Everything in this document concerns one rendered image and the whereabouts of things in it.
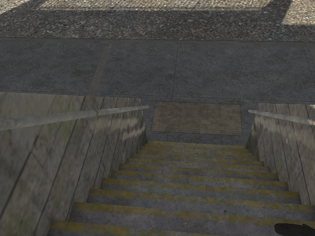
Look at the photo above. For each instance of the stairs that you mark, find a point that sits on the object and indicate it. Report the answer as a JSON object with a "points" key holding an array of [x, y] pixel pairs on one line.
{"points": [[187, 189]]}

